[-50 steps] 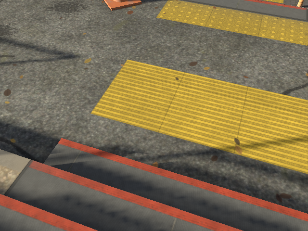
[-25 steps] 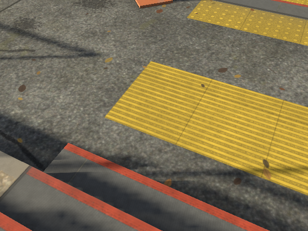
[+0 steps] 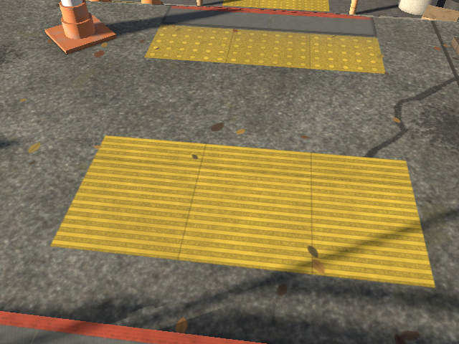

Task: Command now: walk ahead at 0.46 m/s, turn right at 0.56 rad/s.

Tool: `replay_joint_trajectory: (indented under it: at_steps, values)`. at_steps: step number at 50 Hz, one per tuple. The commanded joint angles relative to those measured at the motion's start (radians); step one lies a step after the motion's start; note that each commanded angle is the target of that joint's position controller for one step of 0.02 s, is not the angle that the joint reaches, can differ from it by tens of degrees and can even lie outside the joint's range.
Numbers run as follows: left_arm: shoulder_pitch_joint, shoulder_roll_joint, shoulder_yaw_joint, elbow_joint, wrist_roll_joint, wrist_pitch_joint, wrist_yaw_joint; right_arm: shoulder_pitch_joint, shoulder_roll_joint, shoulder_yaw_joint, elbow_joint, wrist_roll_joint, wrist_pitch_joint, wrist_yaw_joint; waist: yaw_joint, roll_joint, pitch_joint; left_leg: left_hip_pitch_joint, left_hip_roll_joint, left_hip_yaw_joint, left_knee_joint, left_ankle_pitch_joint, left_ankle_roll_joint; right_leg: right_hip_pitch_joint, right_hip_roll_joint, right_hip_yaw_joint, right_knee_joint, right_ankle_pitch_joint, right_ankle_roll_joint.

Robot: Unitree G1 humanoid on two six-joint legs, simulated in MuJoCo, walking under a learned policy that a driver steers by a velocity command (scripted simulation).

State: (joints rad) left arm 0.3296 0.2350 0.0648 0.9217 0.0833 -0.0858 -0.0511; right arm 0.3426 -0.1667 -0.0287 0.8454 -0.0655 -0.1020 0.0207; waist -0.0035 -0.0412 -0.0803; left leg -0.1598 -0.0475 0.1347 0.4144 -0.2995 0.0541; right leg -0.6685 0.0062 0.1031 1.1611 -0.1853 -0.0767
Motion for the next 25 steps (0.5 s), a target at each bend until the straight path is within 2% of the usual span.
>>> replay_joint_trajectory:
  at_steps: [1, 2, 3, 4, 5, 6, 7, 8, 10, 12, 13, 14, 15, 16, 17, 18, 19, 20, 21, 22, 23, 24, 25]
  values:
    - [0.008, -0.032, -0.033, -0.014, -0.007, -0.002, -0.064, 0.039, -0.008, 0.009, 0.006, -0.048, -0.011, -0.020, -0.007, 0.072, 0.120, -0.075, 0.268, -0.121, -0.124, 0.361, 0.175, -0.112, -0.088, -0.019, -0.026, 0.243, 0.011]
    - [-0.035, -0.017, -0.035, -0.022, 0.004, -0.003, -0.066, 0.064, 0.037, 0.027, 0.037, -0.064, -0.023, -0.031, -0.020, 0.051, 0.108, -0.006, 0.242, -0.103, -0.077, 0.308, 0.145, -0.161, -0.113, 0.035, -0.211, 0.421, 0.012]
    - [-0.092, -0.021, -0.038, -0.034, 0.000, -0.004, -0.062, 0.150, 0.019, 0.028, 0.083, -0.045, -0.032, -0.033, -0.045, 0.103, 0.112, 0.025, 0.256, -0.100, -0.055, 0.353, 0.151, -0.176, -0.113, 0.014, -0.263, 0.489, 0.018]
    - [-0.138, -0.002, -0.039, -0.048, -0.001, -0.011, -0.053, 0.149, 0.014, 0.034, 0.095, -0.036, -0.039, -0.035, -0.048, 0.081, 0.097, -0.040, 0.218, -0.048, -0.003, 0.297, 0.133, -0.095, -0.099, -0.008, -0.419, 0.643, 0.012]
    - [-0.171, 0.004, -0.040, -0.048, 0.001, -0.013, -0.053, 0.174, -0.009, 0.039, 0.115, -0.039, -0.037, -0.028, -0.051, 0.102, 0.117, -0.112, 0.216, -0.035, 0.017, 0.266, 0.127, -0.026, -0.094, -0.041, -0.452, 0.713, 0.011]
    - [-0.185, 0.003, -0.041, -0.055, 0.003, -0.007, -0.048, 0.190, -0.011, 0.046, 0.133, -0.048, -0.032, -0.015, -0.039, 0.123, 0.133, -0.172, 0.240, -0.050, 0.002, 0.230, 0.135, 0.043, -0.088, -0.073, -0.448, 0.705, 0.003]
    - [-0.219, 0.001, -0.045, -0.072, 0.003, 0.001, -0.048, 0.196, -0.011, 0.052, 0.147, -0.057, -0.026, -0.003, -0.040, 0.108, 0.166, -0.221, 0.254, -0.055, 0.010, 0.196, 0.132, 0.092, -0.090, -0.085, -0.449, 0.680, -0.002]
    - [-0.247, 0.009, -0.047, -0.089, 0.001, 0.006, -0.046, 0.203, -0.018, 0.056, 0.161, -0.052, -0.023, 0.004, -0.036, 0.096, 0.191, -0.199, 0.282, -0.079, 0.032, 0.195, 0.133, 0.082, -0.092, -0.079, -0.473, 0.628, -0.005]
    - [-0.305, 0.018, -0.051, -0.116, 0.001, 0.016, -0.037, 0.250, -0.030, 0.062, 0.206, -0.036, -0.025, -0.005, -0.043, 0.084, 0.236, -0.044, 0.338, -0.127, 0.079, 0.249, 0.125, -0.019, -0.116, -0.051, -0.530, 0.519, -0.002]
    - [-0.374, 0.003, -0.062, -0.126, 0.010, 0.027, -0.036, 0.313, -0.047, 0.056, 0.243, -0.019, -0.014, -0.029, -0.092, 0.073, 0.271, 0.118, 0.353, -0.147, 0.122, 0.230, 0.127, -0.109, -0.131, -0.069, -0.636, 0.423, 0.012]
    - [-0.388, -0.003, -0.069, -0.129, 0.010, 0.025, -0.037, 0.308, -0.058, 0.052, 0.241, -0.023, -0.006, -0.037, -0.103, 0.070, 0.279, 0.095, 0.335, -0.124, 0.137, 0.218, 0.127, -0.039, -0.123, -0.105, -0.673, 0.405, 0.013]
    - [-0.421, -0.012, -0.070, -0.117, 0.015, 0.017, -0.038, 0.308, -0.057, 0.050, 0.259, -0.017, -0.002, -0.036, -0.112, 0.057, 0.244, 0.044, 0.310, -0.089, 0.160, 0.212, 0.126, 0.088, -0.099, -0.144, -0.665, 0.374, 0.016]
    - [-0.367, -0.014, -0.070, -0.106, 0.020, 0.016, -0.038, 0.288, -0.076, 0.045, 0.255, -0.043, 0.002, -0.032, -0.077, 0.089, 0.232, 0.010, 0.345, -0.093, 0.204, 0.313, 0.117, 0.173, -0.093, -0.134, -0.552, 0.385, 0.011]
    - [-0.386, 0.039, -0.053, -0.093, 0.017, 0.011, -0.038, 0.271, -0.098, 0.032, 0.255, -0.006, 0.006, -0.039, -0.087, 0.032, 0.246, 0.072, 0.313, -0.058, 0.239, 0.326, 0.110, 0.144, -0.080, -0.169, -0.707, 0.218, 0.014]
    - [-0.342, 0.047, -0.045, -0.069, 0.012, 0.005, -0.031, 0.284, -0.141, 0.018, 0.267, -0.012, 0.015, -0.036, -0.075, 0.021, 0.225, 0.077, 0.292, -0.031, 0.339, 0.396, 0.102, 0.261, -0.058, -0.210, -0.770, 0.213, 0.010]
    - [-0.128, 0.058, -0.031, 0.003, 0.001, -0.003, -0.024, 0.260, -0.180, 0.008, 0.266, -0.064, 0.026, -0.011, 0.015, 0.041, 0.163, 0.004, 0.292, -0.001, 0.516, 0.567, 0.079, 0.505, -0.038, -0.228, -0.699, 0.340, -0.003]
    - [0.032, 0.145, 0.009, 0.055, -0.011, -0.019, -0.013, 0.250, -0.177, 0.011, 0.274, -0.075, 0.030, 0.017, 0.087, -0.041, 0.094, -0.156, 0.250, 0.041, 0.734, 0.482, 0.050, 0.778, -0.003, -0.271, -0.788, 0.406, -0.043]
    - [0.298, 0.241, 0.044, 0.127, 0.021, -0.011, -0.002, 0.388, -0.069, 0.029, 0.285, -0.088, 0.019, 0.050, 0.095, -0.180, -0.155, -0.470, 0.149, 0.066, 1.162, -0.059, -0.057, 1.292, -0.150, -0.054, -0.458, 0.978, -0.246]
    - [0.482, 0.259, 0.051, 0.192, 0.029, -0.010, -0.002, 0.295, -0.029, 0.044, 0.208, -0.041, 0.004, 0.082, 0.182, -0.151, -0.373, -0.662, 0.050, -0.057, 1.441, -0.516, -0.105, 1.569, -0.303, 0.224, -0.476, 1.089, -0.397]
    - [0.527, 0.241, 0.063, 0.217, 0.018, -0.022, 0.008, -0.022, -0.071, 0.032, 0.076, 0.014, -0.027, 0.082, 0.301, -0.078, -0.138, -0.984, 0.042, -0.116, 1.502, -0.526, -0.102, 1.500, -0.318, 0.328, -0.598, 0.772, -0.378]
    - [0.413, 0.198, 0.052, 0.191, -0.010, -0.029, 0.012, -0.189, -0.123, 0.015, -0.001, 0.032, -0.045, 0.060, 0.275, -0.016, -0.006, -1.053, 0.092, -0.163, 1.433, -0.500, -0.100, 1.302, -0.322, 0.334, -0.661, 0.487, -0.341]
    - [0.242, 0.069, 0.010, 0.146, -0.021, -0.017, 0.006, -0.191, -0.152, 0.005, -0.018, 0.009, -0.044, 0.041, 0.168, 0.111, 0.061, -0.965, 0.152, -0.210, 1.197, -0.363, -0.053, 1.055, -0.293, 0.284, -0.699, 0.250, -0.282]
    - [0.062, -0.036, -0.040, 0.084, -0.018, -0.026, 0.000, -0.133, -0.128, 0.005, 0.004, -0.022, -0.042, 0.019, 0.044, 0.156, 0.150, -0.749, 0.215, -0.277, 0.829, -0.096, -0.017, 0.690, -0.270, 0.222, -0.731, 0.278, -0.252]
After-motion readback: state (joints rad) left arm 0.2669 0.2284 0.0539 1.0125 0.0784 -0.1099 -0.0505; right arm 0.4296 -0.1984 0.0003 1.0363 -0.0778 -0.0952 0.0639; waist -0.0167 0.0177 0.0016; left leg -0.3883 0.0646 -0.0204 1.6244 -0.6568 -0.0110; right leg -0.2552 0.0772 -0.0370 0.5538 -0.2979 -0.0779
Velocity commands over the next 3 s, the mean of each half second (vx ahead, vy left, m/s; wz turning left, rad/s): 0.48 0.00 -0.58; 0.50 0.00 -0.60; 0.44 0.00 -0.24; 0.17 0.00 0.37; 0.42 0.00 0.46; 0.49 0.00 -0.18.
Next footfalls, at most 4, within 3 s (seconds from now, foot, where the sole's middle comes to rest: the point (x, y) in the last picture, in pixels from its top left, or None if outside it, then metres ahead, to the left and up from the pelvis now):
0.38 right None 0.28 -0.16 -0.91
0.76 left None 0.57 -0.03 -1.05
1.36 right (360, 331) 0.80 -0.49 -1.19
1.78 left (321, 277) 1.04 -0.37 -1.19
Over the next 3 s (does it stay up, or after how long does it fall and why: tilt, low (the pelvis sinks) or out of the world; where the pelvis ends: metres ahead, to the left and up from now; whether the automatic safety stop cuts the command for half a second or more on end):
stays up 1.35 -0.55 -0.41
